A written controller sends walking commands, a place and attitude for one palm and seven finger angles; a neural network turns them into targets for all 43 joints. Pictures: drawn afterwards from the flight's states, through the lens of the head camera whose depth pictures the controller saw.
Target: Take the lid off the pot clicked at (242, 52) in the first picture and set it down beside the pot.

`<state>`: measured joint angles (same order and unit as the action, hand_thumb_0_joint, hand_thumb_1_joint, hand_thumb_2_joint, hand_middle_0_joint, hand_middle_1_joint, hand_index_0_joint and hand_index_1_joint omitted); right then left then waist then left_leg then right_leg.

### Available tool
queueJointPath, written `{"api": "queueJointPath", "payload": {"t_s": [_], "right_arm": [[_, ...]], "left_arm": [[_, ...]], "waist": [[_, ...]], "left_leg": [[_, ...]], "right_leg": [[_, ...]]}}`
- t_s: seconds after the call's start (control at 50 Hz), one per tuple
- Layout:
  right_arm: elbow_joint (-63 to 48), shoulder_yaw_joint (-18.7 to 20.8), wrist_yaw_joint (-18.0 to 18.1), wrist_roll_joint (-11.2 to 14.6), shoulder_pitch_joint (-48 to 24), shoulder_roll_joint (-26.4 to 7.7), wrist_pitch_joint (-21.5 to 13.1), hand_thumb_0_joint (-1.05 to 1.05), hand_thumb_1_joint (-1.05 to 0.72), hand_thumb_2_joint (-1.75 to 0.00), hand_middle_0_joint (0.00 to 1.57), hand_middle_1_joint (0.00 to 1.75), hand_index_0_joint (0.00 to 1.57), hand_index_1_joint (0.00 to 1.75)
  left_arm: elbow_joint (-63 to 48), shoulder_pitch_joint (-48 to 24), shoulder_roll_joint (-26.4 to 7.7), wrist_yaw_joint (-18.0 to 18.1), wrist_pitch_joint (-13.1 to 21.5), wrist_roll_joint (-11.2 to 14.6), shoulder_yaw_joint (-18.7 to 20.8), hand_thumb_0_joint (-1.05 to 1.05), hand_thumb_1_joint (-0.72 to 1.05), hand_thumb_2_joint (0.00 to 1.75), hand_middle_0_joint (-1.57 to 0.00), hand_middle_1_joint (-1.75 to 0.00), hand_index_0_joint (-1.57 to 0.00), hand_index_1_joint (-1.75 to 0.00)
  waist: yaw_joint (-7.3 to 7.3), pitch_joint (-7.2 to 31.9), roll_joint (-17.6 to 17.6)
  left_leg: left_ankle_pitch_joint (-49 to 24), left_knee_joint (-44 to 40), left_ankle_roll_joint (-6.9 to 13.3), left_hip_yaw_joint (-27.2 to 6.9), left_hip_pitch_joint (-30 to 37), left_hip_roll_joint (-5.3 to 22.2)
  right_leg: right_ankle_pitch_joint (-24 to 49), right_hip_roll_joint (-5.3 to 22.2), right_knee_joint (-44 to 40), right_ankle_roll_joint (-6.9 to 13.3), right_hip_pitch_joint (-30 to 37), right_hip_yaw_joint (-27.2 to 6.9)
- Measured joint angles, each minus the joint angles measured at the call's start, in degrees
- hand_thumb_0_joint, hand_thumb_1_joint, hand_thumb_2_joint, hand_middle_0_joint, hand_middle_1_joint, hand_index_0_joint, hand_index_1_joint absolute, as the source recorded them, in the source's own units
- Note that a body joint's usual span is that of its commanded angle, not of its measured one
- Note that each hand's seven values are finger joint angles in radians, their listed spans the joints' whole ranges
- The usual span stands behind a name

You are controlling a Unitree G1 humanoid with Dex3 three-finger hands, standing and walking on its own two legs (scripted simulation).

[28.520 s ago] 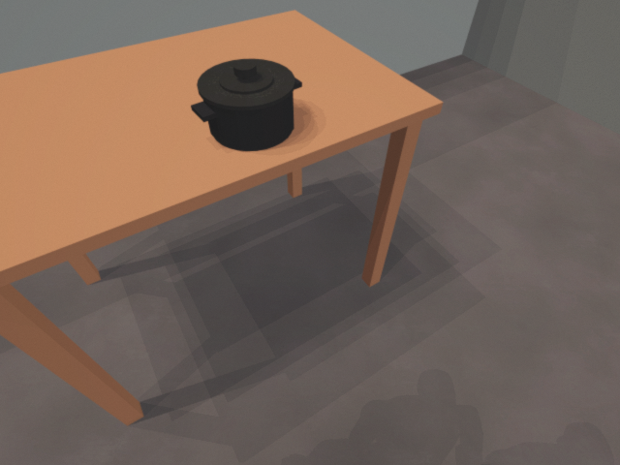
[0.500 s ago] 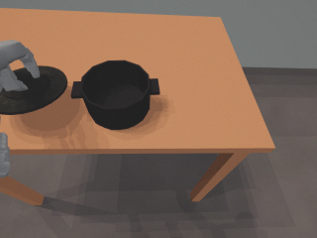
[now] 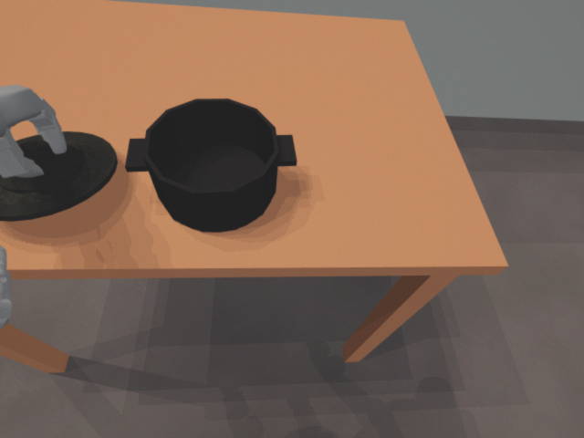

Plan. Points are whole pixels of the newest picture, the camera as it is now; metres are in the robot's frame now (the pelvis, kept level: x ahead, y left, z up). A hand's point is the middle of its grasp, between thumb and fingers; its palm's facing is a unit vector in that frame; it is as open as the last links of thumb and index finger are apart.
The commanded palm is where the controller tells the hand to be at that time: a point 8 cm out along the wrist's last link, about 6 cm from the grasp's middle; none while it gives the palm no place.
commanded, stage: lower the lid onto the table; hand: left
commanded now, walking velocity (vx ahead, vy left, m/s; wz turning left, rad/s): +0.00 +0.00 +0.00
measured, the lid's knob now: (33, 154) +0.49 +0.33 +0.08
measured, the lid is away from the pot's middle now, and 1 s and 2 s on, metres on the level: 0.24 0.25 0.25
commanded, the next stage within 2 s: open the fingers wide in 0.52 s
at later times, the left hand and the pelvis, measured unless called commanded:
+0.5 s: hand (23, 163) +0.46 +0.32 +0.09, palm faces -0.49 -0.16 -0.86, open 7.5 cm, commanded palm +0.50 +0.31 +0.15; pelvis -0.01 +0.02 -0.01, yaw +0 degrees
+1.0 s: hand (18, 177) +0.45 +0.33 +0.08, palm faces -0.42 -0.10 -0.90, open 7.5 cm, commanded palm +0.47 +0.32 +0.14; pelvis -0.01 +0.02 -0.01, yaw +0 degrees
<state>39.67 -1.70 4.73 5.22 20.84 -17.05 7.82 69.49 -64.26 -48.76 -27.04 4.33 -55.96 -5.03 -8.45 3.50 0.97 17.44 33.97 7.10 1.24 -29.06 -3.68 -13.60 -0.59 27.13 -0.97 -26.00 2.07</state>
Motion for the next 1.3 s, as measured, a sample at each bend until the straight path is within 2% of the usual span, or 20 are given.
{"api": "queueJointPath", "payload": {"t_s": [0.3, 0.62, 0.68, 0.72, 0.8, 1.1, 1.3], "right_arm": [[0.4, 0.1, -0.2, -0.3, 1.2, 0.6, 0.4, 0.01, -0.90, -0.90, 0.20, 0.30, 0.20, 0.30], [0.8, 0.2, -0.4, -0.2, 1.5, 0.5, 0.3, 0.01, -0.90, -0.90, 0.20, 0.30, 0.20, 0.30], [-0.7, 0.3, -0.4, -0.8, 1.7, 0.5, 1.4, 0.01, -0.90, -0.90, 0.20, 0.30, 0.20, 0.30], [-1.3, 0.7, -0.2, -1.0, 1.9, 0.9, 2.2, 0.01, -0.90, -0.90, 0.20, 0.30, 0.20, 0.30], [-1.3, 0.5, -0.1, -0.8, 1.5, 1.3, 3.6, 0.01, -0.90, -0.90, 0.20, 0.30, 0.20, 0.30], [-2.0, 0.4, -0.2, -0.6, -0.8, 1.0, 3.6, 0.01, -0.90, -0.90, 0.20, 0.30, 0.20, 0.30], [-1.7, 0.3, -0.3, -0.4, -1.0, 1.2, 3.9, 0.01, -0.90, -0.90, 0.20, 0.30, 0.20, 0.30]], "left_arm": [[1.2, -0.3, 1.2, 0.9, 1.5, -0.4, 0.0, -0.06, 0.28, 0.77, -0.80, -1.01, -0.64, -0.90], [4.4, -3.8, 2.7, 2.1, 0.8, -1.1, -2.7, -0.04, 0.25, 0.74, -0.83, -1.03, -0.66, -0.94], [-0.3, 1.4, 1.1, 2.6, 3.2, -1.8, 2.4, -0.04, 0.26, 0.73, -0.83, -1.04, -0.66, -0.95], [-3.6, 4.3, 0.7, 3.8, 4.7, -1.7, 2.4, -0.05, 0.26, 0.74, -0.82, -1.04, -0.65, -0.94], [-5.8, 5.5, 0.8, 4.9, 6.2, -1.3, 3.1, -0.05, 0.29, 0.75, -0.81, -1.05, -0.62, -0.93], [-5.7, 5.8, 2.3, 5.3, 4.9, -1.0, 1.4, -0.01, 0.33, 0.77, -0.74, -1.03, -0.56, -0.93], [-5.6, 4.9, 2.5, 5.5, 4.6, -0.8, 0.4, 0.00, 0.23, 0.76, -0.61, -0.96, -0.53, -0.90]], "waist": [[-0.08, 1.1, 0.5], [0.09, 2.2, 0.7], [-0.18, 2.5, 0.8], [0.08, 2.4, 0.7], [0.71, 2.1, 0.3], [1.64, 2.1, 0.8], [1.81, 2.0, 0.4]], "left_leg": [[1.0, 2.6, 0.8, 0.2, -2.8, -0.2], [2.1, 6.5, 1.2, 0.2, -7.1, -0.3], [2.2, 6.8, 1.1, 0.8, -7.3, 0.0], [2.3, 6.9, 1.1, 0.9, -7.3, 0.2], [2.2, 6.9, 1.1, 0.6, -7.2, 0.2], [1.8, 6.0, 1.1, 0.2, -6.1, -0.2], [2.0, 6.1, 0.9, -0.3, -6.1, -0.3]], "right_leg": [[-0.8, 0.1, 2.2, 0.4, -2.6, -0.3], [-2.0, 0.1, 6.1, 0.9, -6.8, -0.4], [-2.0, -0.2, 6.5, 0.9, -7.3, -1.0], [-1.9, -0.4, 6.4, 1.1, -7.2, -1.2], [-1.9, -0.5, 6.2, 1.6, -6.9, -0.9], [-1.8, -0.2, 5.5, 1.5, -5.8, -0.8], [-2.2, -0.3, 5.8, 1.3, -5.8, -0.8]]}}
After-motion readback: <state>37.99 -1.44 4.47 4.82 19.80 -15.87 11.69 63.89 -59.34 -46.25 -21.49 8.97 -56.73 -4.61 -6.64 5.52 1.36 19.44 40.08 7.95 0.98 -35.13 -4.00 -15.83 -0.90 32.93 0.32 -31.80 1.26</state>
